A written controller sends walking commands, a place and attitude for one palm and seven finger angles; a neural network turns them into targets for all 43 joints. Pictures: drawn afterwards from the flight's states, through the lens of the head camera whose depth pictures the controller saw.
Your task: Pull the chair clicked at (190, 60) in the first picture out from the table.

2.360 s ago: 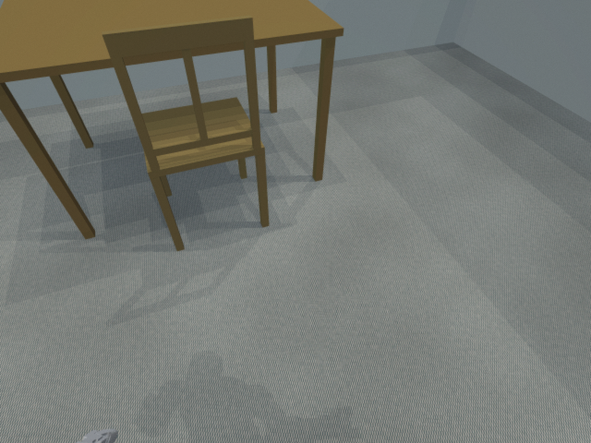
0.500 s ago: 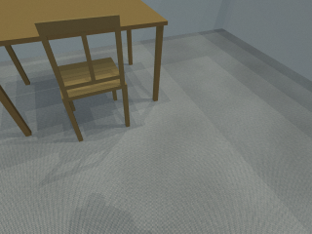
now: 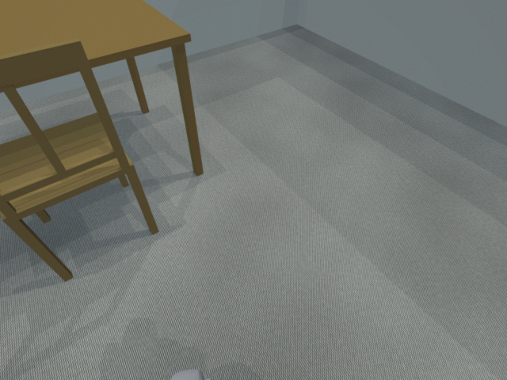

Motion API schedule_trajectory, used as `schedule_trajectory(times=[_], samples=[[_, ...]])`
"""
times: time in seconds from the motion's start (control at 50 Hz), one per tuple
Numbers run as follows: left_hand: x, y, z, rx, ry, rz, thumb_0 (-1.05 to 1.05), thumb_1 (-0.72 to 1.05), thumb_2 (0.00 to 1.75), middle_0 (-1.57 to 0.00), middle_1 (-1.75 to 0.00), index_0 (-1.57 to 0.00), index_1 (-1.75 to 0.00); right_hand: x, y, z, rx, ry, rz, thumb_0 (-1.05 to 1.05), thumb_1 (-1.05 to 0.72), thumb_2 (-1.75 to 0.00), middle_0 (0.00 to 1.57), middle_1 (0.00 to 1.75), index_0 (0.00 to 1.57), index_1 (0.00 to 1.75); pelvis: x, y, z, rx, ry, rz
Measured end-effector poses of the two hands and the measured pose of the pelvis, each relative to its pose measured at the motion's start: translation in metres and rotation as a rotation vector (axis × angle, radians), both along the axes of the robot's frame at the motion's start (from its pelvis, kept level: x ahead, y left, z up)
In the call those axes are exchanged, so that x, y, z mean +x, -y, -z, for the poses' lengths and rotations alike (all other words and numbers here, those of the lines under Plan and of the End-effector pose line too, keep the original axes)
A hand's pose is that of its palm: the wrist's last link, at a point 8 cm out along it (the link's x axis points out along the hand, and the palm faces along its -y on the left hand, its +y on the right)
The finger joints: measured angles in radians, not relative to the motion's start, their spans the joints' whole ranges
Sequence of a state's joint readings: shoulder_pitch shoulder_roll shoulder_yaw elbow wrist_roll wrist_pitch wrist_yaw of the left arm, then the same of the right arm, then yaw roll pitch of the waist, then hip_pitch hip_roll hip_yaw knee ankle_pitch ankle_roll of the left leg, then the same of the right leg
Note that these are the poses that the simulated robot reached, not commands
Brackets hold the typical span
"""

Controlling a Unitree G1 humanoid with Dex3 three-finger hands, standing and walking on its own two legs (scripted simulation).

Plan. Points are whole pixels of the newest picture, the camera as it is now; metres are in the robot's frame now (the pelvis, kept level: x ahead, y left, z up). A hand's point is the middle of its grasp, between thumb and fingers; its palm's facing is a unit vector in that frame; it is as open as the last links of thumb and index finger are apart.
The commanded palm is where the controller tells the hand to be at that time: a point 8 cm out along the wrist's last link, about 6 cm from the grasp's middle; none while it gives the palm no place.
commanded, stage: walk to a spot facing it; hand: left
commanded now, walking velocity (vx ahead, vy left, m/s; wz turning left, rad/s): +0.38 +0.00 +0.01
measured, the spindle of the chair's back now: (36, 132) +0.74 +0.63 -0.08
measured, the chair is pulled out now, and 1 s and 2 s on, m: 0.00 0.00 0.00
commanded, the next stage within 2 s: turn to face it in 0.30 s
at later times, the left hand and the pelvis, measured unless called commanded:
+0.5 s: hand (121, 368) +0.18 +0.25 -0.17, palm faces +0.03 -0.99 -0.14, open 7.4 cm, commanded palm none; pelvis +0.19 +0.07 +0.02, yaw -3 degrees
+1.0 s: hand (152, 278) +0.34 +0.22 -0.14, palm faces +0.25 -0.94 -0.22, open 7.3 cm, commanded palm none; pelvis +0.26 +0.03 +0.01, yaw +13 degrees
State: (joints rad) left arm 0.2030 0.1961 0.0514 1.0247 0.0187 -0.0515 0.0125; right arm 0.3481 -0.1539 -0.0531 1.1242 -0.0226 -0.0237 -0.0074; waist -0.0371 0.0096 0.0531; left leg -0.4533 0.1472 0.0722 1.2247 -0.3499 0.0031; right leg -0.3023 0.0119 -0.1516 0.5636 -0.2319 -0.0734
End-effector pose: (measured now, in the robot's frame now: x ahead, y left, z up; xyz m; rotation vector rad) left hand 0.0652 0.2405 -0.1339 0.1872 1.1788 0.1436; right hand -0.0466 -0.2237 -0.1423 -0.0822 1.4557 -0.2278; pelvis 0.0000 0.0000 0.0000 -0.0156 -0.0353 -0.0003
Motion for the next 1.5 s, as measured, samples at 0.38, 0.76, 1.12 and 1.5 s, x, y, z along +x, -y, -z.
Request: schedule_trajectory(times=[0.38,0.76,1.12,1.5], samples=[[0.031,-0.038,0.024,-0.122,-0.296,-0.105,0.0,0.91,0.9,-0.2,-0.3,-0.2,-0.3,0.28,-0.059,-0.034,-0.078,0.365,-0.145,0.0,-0.91,-0.9,0.2,0.3,0.2,0.3,0.151,-0.063,-0.002,-0.027,0.006,0.039],[0.263,-0.031,-0.008,-0.033,0.012,-0.05,0.0,0.91,0.9,-0.2,-0.3,-0.19,-0.3,0.216,-0.076,-0.007,0.067,-0.115,0.01,0.0,-0.91,-0.9,0.21,0.3,0.2,0.3,0.247,-0.046,-0.008,0.018,-0.026,-0.06],[0.197,-0.058,-0.012,0.031,0.027,-0.324,-0.01,0.92,0.9,-0.21,-0.3,-0.2,-0.3,0.456,-0.033,-0.023,-0.05,0.262,-0.384,0.0,-0.91,-0.9,0.2,0.3,0.2,0.3,0.257,-0.044,-0.005,0.021,-0.014,-0.299],[0.095,-0.098,-0.012,0.023,-0.118,-0.545,0.0,0.91,0.9,-0.2,-0.3,-0.19,-0.3,0.489,-0.127,-0.038,-0.002,0.306,-0.637,0.0,-0.9,-0.9,0.21,0.3,0.21,0.3,0.249,-0.078,-0.014,-0.011,-0.033,-0.468]])
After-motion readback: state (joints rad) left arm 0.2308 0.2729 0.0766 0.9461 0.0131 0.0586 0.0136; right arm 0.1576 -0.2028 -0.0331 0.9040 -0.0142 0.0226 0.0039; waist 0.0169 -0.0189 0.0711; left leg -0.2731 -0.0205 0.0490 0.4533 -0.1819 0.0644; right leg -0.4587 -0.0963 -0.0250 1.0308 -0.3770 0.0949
